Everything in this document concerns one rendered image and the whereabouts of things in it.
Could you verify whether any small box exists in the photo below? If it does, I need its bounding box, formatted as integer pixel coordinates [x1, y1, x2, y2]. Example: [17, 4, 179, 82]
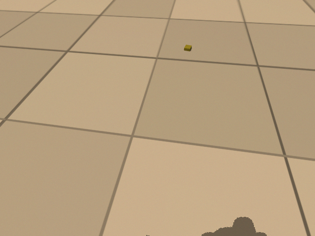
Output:
[184, 45, 191, 51]

